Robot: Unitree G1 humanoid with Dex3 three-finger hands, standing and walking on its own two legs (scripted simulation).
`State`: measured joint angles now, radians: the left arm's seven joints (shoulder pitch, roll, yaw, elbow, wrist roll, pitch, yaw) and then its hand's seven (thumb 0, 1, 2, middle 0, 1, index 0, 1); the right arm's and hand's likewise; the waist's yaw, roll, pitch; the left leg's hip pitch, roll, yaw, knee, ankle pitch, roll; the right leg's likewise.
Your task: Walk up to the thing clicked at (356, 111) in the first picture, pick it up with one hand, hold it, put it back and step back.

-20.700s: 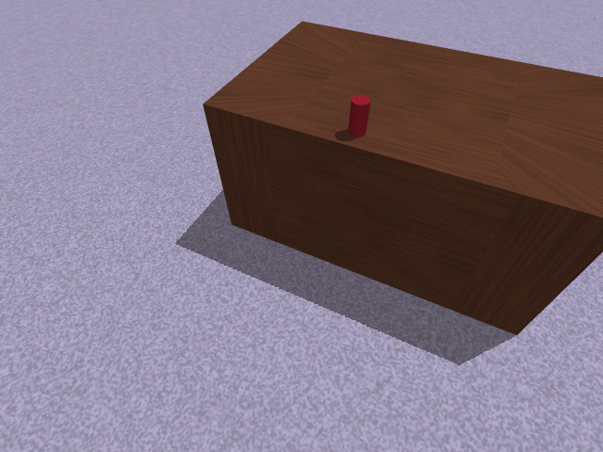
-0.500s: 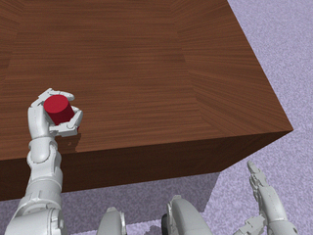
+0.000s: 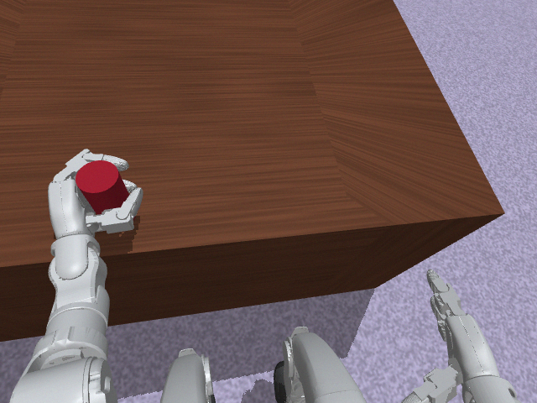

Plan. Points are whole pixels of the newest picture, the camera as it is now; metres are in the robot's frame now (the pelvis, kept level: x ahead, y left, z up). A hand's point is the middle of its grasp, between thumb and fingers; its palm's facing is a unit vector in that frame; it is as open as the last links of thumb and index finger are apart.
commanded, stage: loosen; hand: left
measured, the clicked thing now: (109, 197) +0.44 +0.19 +0.00
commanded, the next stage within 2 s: open in 0.08 s
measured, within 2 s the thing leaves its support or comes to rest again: neither
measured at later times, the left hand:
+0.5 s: hand (115, 194) +0.44 +0.18 +0.00, palm faces +0.14 -0.99 +0.00, open 11.2 cm
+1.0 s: hand (27, 135) +0.46 +0.25 +0.11, palm faces +0.17 -0.98 -0.04, open 15.1 cm
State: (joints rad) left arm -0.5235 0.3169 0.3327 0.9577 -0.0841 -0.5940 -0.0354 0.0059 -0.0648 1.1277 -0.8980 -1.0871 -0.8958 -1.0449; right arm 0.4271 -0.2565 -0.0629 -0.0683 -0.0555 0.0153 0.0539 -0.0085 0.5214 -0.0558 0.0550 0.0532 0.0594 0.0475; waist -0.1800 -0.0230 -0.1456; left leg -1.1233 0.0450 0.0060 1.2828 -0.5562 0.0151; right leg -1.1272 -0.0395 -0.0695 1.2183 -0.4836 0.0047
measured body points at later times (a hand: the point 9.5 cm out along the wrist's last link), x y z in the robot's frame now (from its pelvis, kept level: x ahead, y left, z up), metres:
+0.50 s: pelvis +0.00 +0.00 +0.00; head +0.12 +0.04 +0.43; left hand +0.42 +0.23 +0.00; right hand +0.15 -0.26 +0.01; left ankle +0.02 +0.11 -0.62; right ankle +0.05 -0.13 -0.62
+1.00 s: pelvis +0.01 +0.00 +0.03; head +0.10 +0.03 +0.47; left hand +0.45 +0.30 +0.11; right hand +0.16 -0.26 +0.01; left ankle +0.02 +0.11 -0.62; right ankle +0.05 -0.13 -0.62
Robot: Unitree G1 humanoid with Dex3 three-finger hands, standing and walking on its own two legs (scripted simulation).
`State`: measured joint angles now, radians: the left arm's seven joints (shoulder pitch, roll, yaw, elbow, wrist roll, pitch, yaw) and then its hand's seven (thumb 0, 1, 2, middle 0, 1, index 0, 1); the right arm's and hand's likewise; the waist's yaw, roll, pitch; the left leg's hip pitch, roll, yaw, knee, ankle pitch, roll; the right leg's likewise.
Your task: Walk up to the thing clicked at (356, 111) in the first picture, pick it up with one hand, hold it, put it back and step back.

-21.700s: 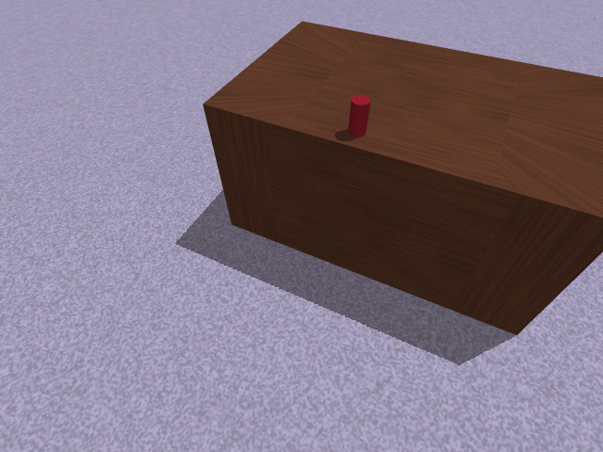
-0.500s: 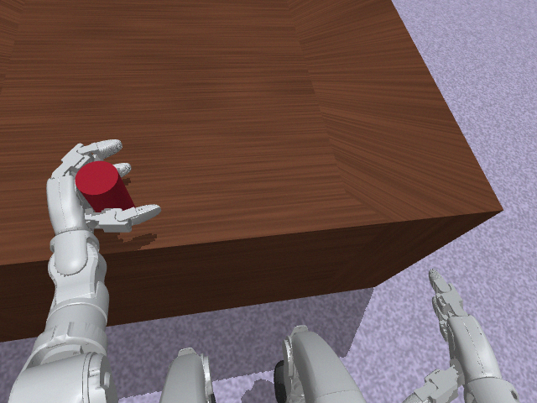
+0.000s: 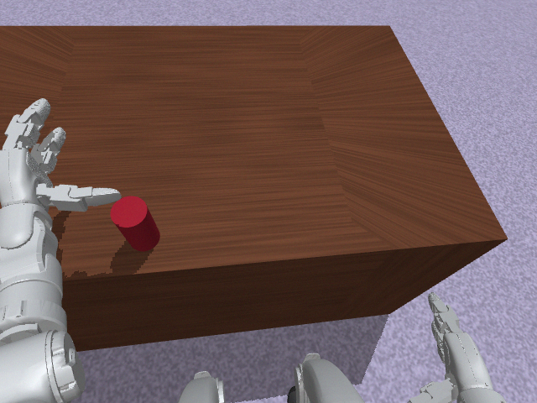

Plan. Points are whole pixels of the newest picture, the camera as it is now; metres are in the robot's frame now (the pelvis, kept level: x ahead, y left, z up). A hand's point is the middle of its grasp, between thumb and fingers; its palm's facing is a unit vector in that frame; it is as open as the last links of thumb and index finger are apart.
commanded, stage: rise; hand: left
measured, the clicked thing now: (137, 225) +0.42 +0.19 -0.04
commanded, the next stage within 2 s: home in 0.08 s
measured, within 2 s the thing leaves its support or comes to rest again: neither
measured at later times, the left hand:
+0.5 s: hand (14, 229) +0.37 +0.31 +0.06, palm faces +0.32 -0.88 -0.36, open 17.2 cm
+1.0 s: hand (131, 388) +0.18 +0.17 -0.03, palm faces +0.14 -0.96 -0.24, open 17.6 cm
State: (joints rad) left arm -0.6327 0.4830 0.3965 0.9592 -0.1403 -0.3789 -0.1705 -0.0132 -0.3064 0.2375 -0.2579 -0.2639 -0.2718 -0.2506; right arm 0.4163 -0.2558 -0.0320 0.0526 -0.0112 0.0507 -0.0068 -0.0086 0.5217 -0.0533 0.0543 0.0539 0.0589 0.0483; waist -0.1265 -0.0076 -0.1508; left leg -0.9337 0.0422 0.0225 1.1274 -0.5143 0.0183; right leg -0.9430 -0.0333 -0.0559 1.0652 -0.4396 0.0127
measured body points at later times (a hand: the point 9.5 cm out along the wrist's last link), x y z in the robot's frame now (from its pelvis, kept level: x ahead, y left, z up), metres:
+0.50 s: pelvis +0.02 +0.00 +0.05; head +0.07 +0.01 +0.50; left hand +0.35 +0.35 +0.08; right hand +0.20 -0.21 +0.00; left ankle +0.01 +0.10 -0.66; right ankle +0.04 -0.13 -0.66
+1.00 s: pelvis +0.02 -0.01 +0.06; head +0.05 -0.01 +0.51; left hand +0.17 +0.22 -0.01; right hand +0.17 -0.25 -0.03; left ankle +0.01 +0.10 -0.66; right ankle +0.04 -0.13 -0.66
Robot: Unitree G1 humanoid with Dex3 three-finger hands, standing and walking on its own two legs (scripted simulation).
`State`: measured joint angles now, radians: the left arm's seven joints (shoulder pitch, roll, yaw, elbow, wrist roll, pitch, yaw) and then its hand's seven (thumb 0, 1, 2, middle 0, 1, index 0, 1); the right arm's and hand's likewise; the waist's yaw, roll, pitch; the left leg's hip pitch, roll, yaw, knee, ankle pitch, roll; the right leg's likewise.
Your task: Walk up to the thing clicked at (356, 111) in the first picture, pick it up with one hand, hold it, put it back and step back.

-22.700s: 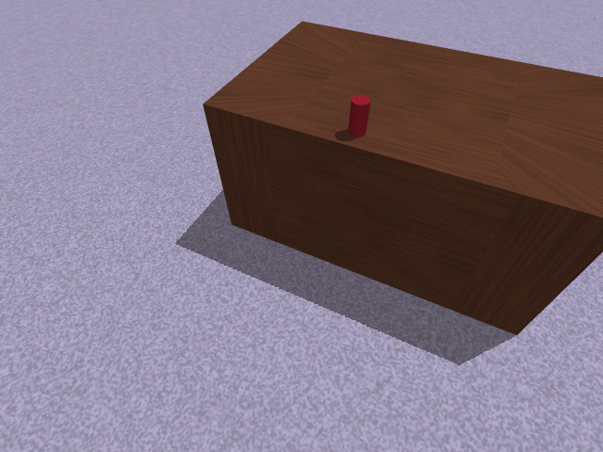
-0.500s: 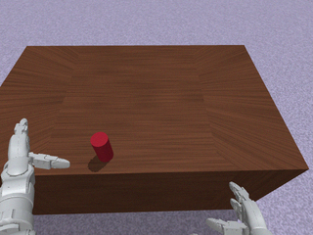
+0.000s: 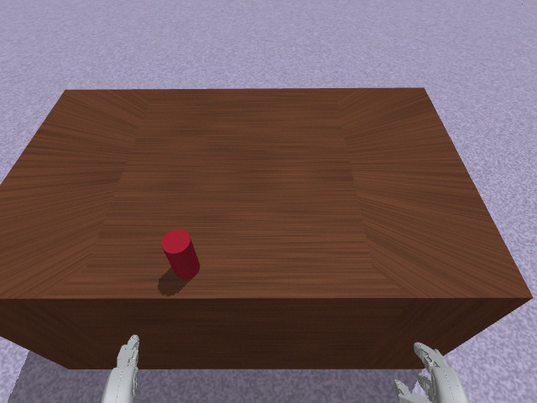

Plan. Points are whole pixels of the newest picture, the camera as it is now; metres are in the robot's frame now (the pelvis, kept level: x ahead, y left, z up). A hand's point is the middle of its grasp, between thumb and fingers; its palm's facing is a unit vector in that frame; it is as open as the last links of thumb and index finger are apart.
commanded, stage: home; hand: left
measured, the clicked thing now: (181, 255) +0.40 +0.19 -0.10
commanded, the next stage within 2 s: none
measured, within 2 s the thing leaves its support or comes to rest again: neither
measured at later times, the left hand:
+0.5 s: hand out of the picture +0.12 +0.20 -0.11, palm faces -0.06 -0.94 -0.33, open 17.7 cm
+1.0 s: hand out of the picture +0.06 +0.25 -0.12, palm faces -0.04 -0.92 -0.38, open 17.6 cm
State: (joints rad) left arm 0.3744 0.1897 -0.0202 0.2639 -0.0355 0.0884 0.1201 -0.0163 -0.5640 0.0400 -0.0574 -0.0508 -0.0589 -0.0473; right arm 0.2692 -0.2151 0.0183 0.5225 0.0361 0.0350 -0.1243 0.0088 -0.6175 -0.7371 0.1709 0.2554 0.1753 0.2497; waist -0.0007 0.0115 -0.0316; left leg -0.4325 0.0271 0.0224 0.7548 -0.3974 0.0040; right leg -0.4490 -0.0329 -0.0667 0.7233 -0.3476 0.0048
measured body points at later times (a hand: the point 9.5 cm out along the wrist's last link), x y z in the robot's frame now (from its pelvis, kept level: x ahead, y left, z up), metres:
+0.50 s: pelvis -0.01 -0.01 +0.00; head -0.01 -0.01 +0.45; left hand +0.12 +0.25 -0.09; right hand +0.13 -0.26 -0.10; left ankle -0.01 +0.11 -0.71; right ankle +0.01 -0.12 -0.71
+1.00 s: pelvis -0.01 +0.00 +0.03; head -0.02 -0.02 +0.48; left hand +0.06 +0.30 -0.09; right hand +0.06 -0.29 -0.11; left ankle -0.01 +0.11 -0.71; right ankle +0.01 -0.12 -0.71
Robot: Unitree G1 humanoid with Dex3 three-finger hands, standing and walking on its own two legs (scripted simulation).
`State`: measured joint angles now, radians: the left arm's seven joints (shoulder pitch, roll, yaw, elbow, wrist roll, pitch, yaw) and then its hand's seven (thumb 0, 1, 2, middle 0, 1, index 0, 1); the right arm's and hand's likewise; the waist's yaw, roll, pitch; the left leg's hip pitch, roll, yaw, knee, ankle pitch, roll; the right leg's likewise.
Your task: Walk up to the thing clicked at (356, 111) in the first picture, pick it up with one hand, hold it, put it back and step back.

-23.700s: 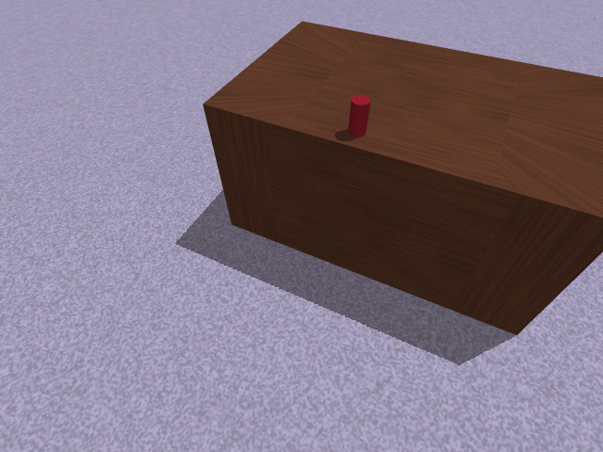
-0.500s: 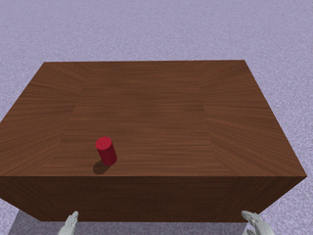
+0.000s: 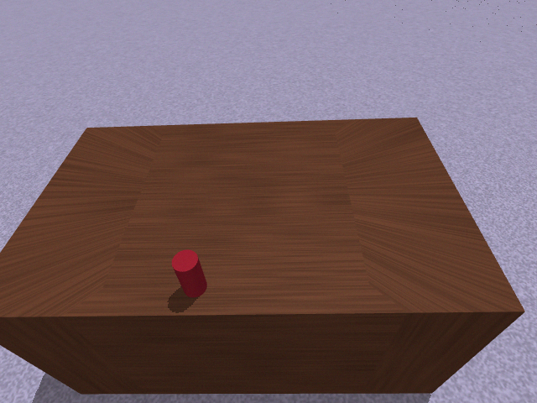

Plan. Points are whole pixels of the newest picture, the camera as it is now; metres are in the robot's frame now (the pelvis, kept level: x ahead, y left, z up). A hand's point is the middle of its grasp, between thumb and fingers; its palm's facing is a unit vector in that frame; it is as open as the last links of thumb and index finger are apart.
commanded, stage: home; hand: left
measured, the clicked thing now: (190, 274) +0.41 +0.19 -0.13
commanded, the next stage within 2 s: stand in 1.06 s
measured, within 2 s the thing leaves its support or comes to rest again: neither
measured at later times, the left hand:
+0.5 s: hand out of the picture +0.04 +0.24 -0.15, palm faces -0.04 -0.93 -0.36, open 17.6 cm
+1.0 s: hand out of the picture +0.08 +0.24 -0.15, palm faces -0.04 -0.93 -0.36, open 17.7 cm
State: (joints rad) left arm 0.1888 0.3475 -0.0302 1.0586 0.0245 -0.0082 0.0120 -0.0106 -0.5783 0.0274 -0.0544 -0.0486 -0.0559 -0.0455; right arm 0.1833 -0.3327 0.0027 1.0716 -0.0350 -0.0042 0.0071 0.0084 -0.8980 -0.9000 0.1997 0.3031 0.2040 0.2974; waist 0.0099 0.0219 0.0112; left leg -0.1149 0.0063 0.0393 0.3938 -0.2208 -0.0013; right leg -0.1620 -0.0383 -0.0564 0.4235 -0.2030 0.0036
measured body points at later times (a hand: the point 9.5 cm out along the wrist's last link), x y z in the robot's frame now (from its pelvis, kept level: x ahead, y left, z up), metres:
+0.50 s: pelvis +0.00 -0.01 +0.00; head -0.01 -0.02 +0.45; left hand +0.05 +0.29 -0.13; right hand +0.05 -0.31 -0.14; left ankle +0.00 +0.12 -0.74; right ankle +0.02 -0.12 -0.74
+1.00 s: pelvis +0.01 -0.01 +0.01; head +0.01 -0.02 +0.45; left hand +0.09 +0.29 -0.12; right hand +0.07 -0.31 -0.14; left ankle +0.00 +0.12 -0.74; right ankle +0.02 -0.12 -0.74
